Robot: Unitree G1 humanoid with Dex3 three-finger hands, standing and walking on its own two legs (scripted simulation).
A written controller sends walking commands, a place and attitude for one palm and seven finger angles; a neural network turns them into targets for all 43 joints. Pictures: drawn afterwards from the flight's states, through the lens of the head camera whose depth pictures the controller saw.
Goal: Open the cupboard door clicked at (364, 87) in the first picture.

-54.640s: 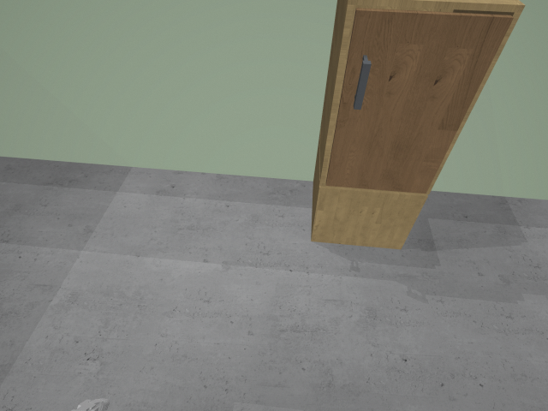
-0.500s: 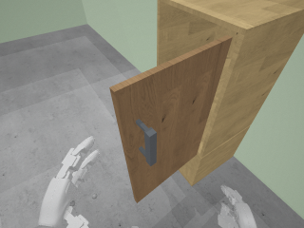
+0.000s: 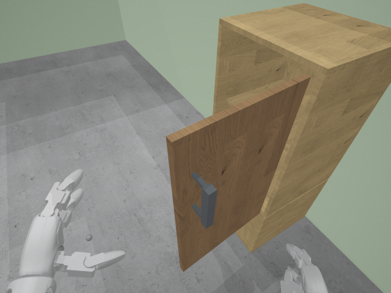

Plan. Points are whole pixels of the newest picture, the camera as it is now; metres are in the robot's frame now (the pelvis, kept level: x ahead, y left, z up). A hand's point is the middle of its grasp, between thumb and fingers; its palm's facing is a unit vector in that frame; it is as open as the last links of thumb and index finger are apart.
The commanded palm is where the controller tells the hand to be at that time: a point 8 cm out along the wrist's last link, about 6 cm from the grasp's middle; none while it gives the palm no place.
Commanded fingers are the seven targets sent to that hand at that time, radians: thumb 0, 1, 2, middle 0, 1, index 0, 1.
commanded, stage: draw the hand back to the body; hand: left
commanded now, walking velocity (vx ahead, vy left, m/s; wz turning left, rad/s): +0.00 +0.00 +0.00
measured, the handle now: (202, 200) +0.30 +0.02 +0.06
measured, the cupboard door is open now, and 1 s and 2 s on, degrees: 95 95 95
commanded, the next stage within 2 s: step back with the hand held close in 0.80 s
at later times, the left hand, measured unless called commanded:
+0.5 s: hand (52, 187) +0.22 +0.25 +0.18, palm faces +0.42 -0.81 -0.41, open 8.3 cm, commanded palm +0.17 +0.29 +0.19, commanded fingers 0.00 0.90 0.90 -0.20 -0.30 -0.20 -0.30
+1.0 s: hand (62, 192) +0.21 +0.23 +0.18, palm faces +0.42 -0.81 -0.42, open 7.4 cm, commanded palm +0.16 +0.27 +0.19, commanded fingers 0.00 0.90 0.90 -0.20 -0.30 -0.20 -0.30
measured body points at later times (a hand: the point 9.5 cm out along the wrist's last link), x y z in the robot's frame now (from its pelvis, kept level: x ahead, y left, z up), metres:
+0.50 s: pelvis +0.03 -0.01 +0.02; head +0.01 -0.02 +0.47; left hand +0.19 +0.29 +0.20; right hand +0.22 -0.23 -0.06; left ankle +0.03 +0.07 -0.72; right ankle -0.03 -0.12 -0.72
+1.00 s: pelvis +0.02 -0.03 +0.02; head +0.00 -0.05 +0.47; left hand +0.19 +0.27 +0.20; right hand +0.20 -0.25 -0.07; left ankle +0.03 +0.07 -0.72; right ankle -0.03 -0.12 -0.72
